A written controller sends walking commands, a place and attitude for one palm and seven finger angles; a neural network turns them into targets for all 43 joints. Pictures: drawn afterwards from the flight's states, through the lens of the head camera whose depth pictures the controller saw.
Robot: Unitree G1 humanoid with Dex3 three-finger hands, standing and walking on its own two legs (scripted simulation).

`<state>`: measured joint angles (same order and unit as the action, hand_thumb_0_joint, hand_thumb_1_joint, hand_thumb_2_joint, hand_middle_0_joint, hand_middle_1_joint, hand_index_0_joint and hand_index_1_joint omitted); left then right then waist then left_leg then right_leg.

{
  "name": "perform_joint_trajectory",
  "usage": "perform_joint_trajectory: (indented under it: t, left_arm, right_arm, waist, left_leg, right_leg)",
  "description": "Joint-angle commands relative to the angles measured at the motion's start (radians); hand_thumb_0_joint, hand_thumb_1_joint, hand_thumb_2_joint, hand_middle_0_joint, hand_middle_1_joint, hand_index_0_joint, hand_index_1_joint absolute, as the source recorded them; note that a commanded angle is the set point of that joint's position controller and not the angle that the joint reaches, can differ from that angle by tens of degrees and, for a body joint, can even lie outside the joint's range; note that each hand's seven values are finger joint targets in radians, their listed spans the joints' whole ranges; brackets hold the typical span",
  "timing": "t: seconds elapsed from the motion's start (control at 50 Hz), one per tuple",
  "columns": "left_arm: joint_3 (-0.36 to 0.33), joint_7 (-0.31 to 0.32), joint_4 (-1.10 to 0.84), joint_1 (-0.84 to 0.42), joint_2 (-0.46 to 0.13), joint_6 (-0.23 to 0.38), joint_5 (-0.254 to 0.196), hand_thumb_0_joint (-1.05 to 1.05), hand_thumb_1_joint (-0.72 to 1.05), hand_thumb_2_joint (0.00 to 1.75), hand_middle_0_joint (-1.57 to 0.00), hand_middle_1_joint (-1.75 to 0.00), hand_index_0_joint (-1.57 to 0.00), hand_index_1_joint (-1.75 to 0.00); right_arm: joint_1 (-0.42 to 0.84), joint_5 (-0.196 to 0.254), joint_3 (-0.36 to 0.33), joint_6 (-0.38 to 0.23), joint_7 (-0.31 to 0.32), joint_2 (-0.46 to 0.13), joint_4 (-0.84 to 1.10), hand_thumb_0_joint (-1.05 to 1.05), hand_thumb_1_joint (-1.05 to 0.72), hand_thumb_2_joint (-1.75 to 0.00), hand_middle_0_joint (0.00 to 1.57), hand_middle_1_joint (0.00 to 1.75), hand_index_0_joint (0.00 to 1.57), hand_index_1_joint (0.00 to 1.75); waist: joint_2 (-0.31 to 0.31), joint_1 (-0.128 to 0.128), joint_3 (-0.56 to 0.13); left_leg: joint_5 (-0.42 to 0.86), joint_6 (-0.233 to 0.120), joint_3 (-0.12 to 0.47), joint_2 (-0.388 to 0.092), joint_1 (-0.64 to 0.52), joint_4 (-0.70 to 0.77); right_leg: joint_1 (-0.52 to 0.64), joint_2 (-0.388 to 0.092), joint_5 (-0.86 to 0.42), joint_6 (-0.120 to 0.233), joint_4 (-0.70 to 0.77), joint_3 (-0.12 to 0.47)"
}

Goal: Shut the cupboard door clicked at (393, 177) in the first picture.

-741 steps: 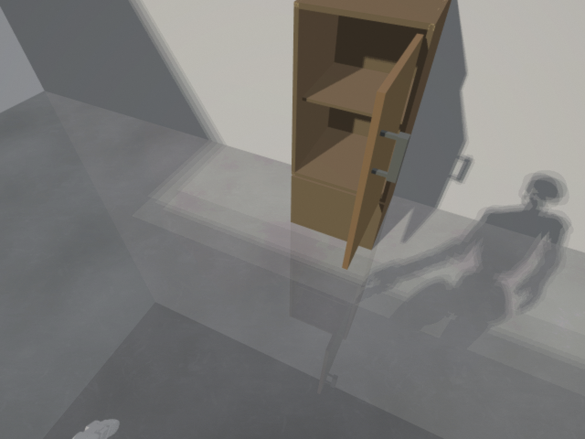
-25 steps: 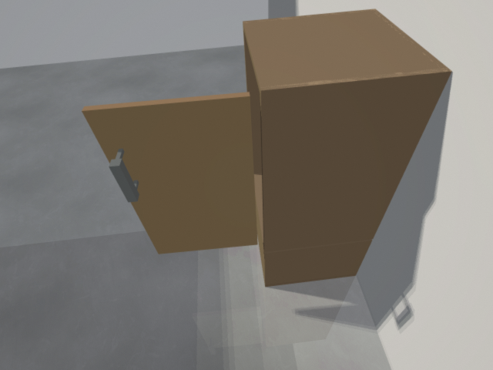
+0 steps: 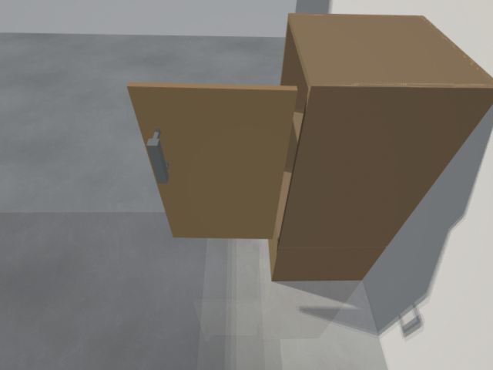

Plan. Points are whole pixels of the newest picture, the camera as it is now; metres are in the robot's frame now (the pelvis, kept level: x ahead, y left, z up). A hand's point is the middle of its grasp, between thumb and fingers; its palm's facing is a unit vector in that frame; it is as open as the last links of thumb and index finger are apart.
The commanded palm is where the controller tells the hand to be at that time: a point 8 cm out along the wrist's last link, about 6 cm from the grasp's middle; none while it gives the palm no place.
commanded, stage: come to a stop and stand still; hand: left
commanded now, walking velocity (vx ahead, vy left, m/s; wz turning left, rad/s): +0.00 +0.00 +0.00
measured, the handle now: (160, 156) +0.56 +0.28 -0.03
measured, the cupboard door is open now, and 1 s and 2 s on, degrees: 88 88 88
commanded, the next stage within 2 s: look again from close up in 0.34 s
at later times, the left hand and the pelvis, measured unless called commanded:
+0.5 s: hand out of the picture +0.01 +0.19 -0.18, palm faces +0.00 -0.98 -0.21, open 7.3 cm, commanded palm none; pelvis +0.01 +0.02 +0.00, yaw -1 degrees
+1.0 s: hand out of the picture +0.01 +0.17 -0.17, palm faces +0.01 -0.98 -0.21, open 7.3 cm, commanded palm none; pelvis +0.01 -0.01 +0.00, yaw -1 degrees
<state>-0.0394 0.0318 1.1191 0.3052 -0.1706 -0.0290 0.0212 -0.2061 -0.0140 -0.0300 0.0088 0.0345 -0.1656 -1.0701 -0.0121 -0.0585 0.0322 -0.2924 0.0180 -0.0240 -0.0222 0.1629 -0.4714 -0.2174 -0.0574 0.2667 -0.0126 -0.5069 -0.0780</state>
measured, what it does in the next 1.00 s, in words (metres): stands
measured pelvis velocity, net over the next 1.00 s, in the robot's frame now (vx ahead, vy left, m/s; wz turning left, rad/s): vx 0.01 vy -0.01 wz -0.02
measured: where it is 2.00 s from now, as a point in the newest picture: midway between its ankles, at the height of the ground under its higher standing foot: outside the picture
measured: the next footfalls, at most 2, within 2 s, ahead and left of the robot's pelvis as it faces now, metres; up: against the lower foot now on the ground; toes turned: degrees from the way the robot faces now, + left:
right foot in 1.58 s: +0.16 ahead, -0.09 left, +0.00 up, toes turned -3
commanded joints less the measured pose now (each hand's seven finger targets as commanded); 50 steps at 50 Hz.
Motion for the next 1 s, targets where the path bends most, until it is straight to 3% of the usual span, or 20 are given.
perform_joint_trajectory:
  t: [0.0,0.06,0.2,0.28,0.4,0.42,0.44,0.46,0.48,0.5,0.54,0.58,0.66,0.74,0.9,0.98]
  left_arm:
    - [0.004,-0.002,-0.017,0.027,-0.066,0.028,-0.004,0.00,0.90,0.90,-0.20,-0.30,-0.20,-0.30]
    - [0.008,-0.001,-0.005,0.016,-0.077,0.031,-0.006,0.00,0.90,0.90,-0.20,-0.30,-0.20,-0.30]
    - [0.015,-0.001,0.009,0.014,-0.061,0.027,-0.006,0.00,0.90,0.90,-0.20,-0.30,-0.20,-0.30]
    - [0.015,0.000,0.010,0.016,-0.061,0.029,-0.008,0.00,0.90,0.90,-0.20,-0.30,-0.20,-0.30]
    - [0.016,0.003,0.014,0.017,-0.057,0.034,-0.012,0.00,0.90,0.90,-0.20,-0.30,-0.20,-0.30]
    - [0.030,0.047,0.026,0.061,-0.088,0.064,-0.001,0.00,0.90,0.90,-0.20,-0.30,-0.20,-0.30]
    - [0.018,0.037,-0.015,0.047,-0.123,0.071,-0.004,0.00,0.90,0.90,-0.20,-0.30,-0.20,-0.30]
    - [0.019,0.023,-0.021,0.022,-0.124,0.071,-0.007,0.00,0.90,0.90,-0.20,-0.30,-0.20,-0.30]
    - [0.024,0.017,-0.022,0.018,-0.106,0.067,-0.006,0.00,0.90,0.90,-0.20,-0.30,-0.20,-0.30]
    - [0.026,0.013,-0.028,0.021,-0.085,0.063,-0.005,0.00,0.90,0.90,-0.20,-0.30,-0.20,-0.30]
    - [0.029,0.011,-0.030,0.022,-0.068,0.059,-0.007,0.00,0.90,0.90,-0.20,-0.30,-0.20,-0.30]
    - [0.027,0.007,-0.033,0.020,-0.065,0.055,-0.008,0.00,0.90,0.90,-0.20,-0.30,-0.20,-0.30]
    - [0.025,0.003,-0.035,0.016,-0.069,0.051,-0.009,0.00,0.90,0.90,-0.20,-0.30,-0.20,-0.30]
    - [0.024,0.003,-0.040,0.020,-0.076,0.049,-0.010,0.00,0.90,0.90,-0.20,-0.30,-0.20,-0.30]
    - [0.017,-0.002,-0.041,0.027,-0.085,0.055,-0.010,0.00,0.90,0.90,-0.20,-0.30,-0.20,-0.30]
    - [0.017,-0.003,-0.037,0.028,-0.086,0.058,-0.009,0.00,0.90,0.90,-0.20,-0.30,-0.20,-0.30]
  right_arm:
    - [-0.052,0.006,0.002,-0.023,0.007,-0.094,0.018,0.00,-0.90,-0.90,0.20,0.30,0.20,0.30]
    - [-0.081,0.010,0.006,-0.026,0.009,-0.087,0.006,0.00,-0.90,-0.90,0.20,0.30,0.20,0.30]
    - [-0.097,0.007,0.011,-0.034,0.011,-0.082,-0.007,0.00,-0.90,-0.90,0.20,0.30,0.20,0.30]
    - [-0.118,0.008,0.011,-0.039,0.012,-0.078,-0.015,0.00,-0.90,-0.90,0.20,0.30,0.20,0.30]
    - [-0.155,0.010,0.011,-0.043,0.015,-0.066,-0.035,0.00,-0.90,-0.90,0.20,0.30,0.20,0.30]
    - [-0.078,0.018,0.015,-0.054,-0.005,-0.118,0.027,0.00,-0.90,-0.90,0.20,0.30,0.20,0.30]
    - [-0.153,0.003,0.012,-0.051,-0.010,-0.077,0.044,0.00,-0.90,-0.90,0.20,0.30,0.20,0.30]
    - [-0.127,-0.005,0.020,-0.053,-0.013,-0.063,0.044,0.00,-0.90,-0.90,0.20,0.30,0.20,0.30]
    - [-0.152,-0.005,0.024,-0.055,-0.013,-0.074,0.049,0.00,-0.90,-0.90,0.20,0.30,0.20,0.30]
    - [-0.168,-0.006,0.024,-0.057,-0.010,-0.076,0.053,0.00,-0.90,-0.90,0.20,0.30,0.20,0.30]
    - [-0.182,-0.002,0.023,-0.059,-0.004,-0.083,0.054,0.00,-0.90,-0.90,0.20,0.30,0.20,0.30]
    - [-0.188,-0.002,0.024,-0.057,0.000,-0.089,0.054,0.00,-0.90,-0.90,0.20,0.30,0.20,0.30]
    - [-0.176,0.000,0.028,-0.051,0.000,-0.076,0.043,0.00,-0.90,-0.90,0.20,0.30,0.20,0.30]
    - [-0.170,0.001,0.030,-0.047,-0.002,-0.075,0.030,0.00,-0.90,-0.90,0.20,0.30,0.20,0.30]
    - [-0.154,-0.001,0.029,-0.048,-0.001,-0.072,0.011,0.00,-0.90,-0.90,0.20,0.30,0.20,0.30]
    - [-0.142,0.000,0.028,-0.045,0.000,-0.068,0.003,0.00,-0.90,-0.90,0.20,0.30,0.20,0.30]
  waist:
    - [0.085,0.029,0.041]
    - [0.045,0.040,0.032]
    - [0.050,0.038,0.064]
    - [0.064,0.037,0.040]
    - [0.023,0.042,0.016]
    - [0.042,0.031,0.010]
    - [0.091,0.066,-0.059]
    - [0.122,0.043,-0.032]
    - [0.106,0.055,-0.036]
    - [0.101,0.055,-0.037]
    - [0.048,0.056,-0.039]
    - [0.035,0.056,-0.023]
    - [0.005,0.057,0.053]
    - [-0.036,0.055,0.079]
    - [0.012,0.051,0.022]
    - [0.003,0.050,0.028]
  left_leg:
    - [0.200,-0.047,0.081,-0.105,0.050,0.148]
    - [0.228,-0.039,0.069,-0.098,0.021,0.145]
    - [0.163,-0.035,0.081,-0.094,0.053,0.187]
    - [0.212,-0.036,0.072,-0.092,0.035,0.181]
    - [0.299,-0.035,0.058,-0.089,0.002,0.153]
    - [0.461,-0.012,0.026,-0.106,0.056,-0.034]
    - [0.239,-0.015,0.036,-0.060,0.066,0.008]
    - [0.185,-0.025,0.037,-0.054,0.090,0.040]
    - [0.181,-0.032,0.059,-0.071,0.105,0.054]
    - [0.231,-0.041,0.075,-0.086,0.102,0.056]
    - [0.325,-0.052,0.078,-0.097,0.075,0.046]
    - [0.332,-0.060,0.075,-0.098,0.078,0.043]
    - [0.232,-0.054,0.059,-0.078,0.101,0.069]
    - [0.156,-0.051,0.050,-0.069,0.100,0.085]
    - [0.166,-0.043,0.028,-0.065,0.051,0.085]
    - [0.162,-0.038,0.023,-0.064,0.050,0.078]
  right_leg:
    - [0.035,-0.045,-0.143,0.008,0.110,0.068]
    - [0.048,-0.052,-0.162,0.008,0.131,0.067]
    - [0.061,-0.052,-0.141,0.001,0.141,0.057]
    - [0.083,-0.056,-0.169,0.002,0.139,0.056]
    - [0.099,-0.060,-0.225,0.007,0.133,0.052]
    - [0.067,-0.097,-0.482,0.027,0.085,0.109]
    - [0.113,-0.108,-0.347,0.045,0.041,0.091]
    - [0.091,-0.093,-0.266,0.048,0.032,0.082]
    - [0.074,-0.068,-0.135,0.048,0.023,0.066]
    - [0.064,-0.051,-0.108,0.045,0.010,0.056]
    - [0.059,-0.042,-0.130,0.040,-0.001,0.043]
    - [0.046,-0.037,-0.118,0.036,-0.008,0.038]
    - [0.012,-0.045,-0.145,0.034,0.015,0.057]
    - [-0.007,-0.050,-0.133,0.032,0.039,0.075]
    - [0.013,-0.058,-0.171,0.040,0.062,0.096]
    - [0.015,-0.063,-0.195,0.044,0.079,0.102]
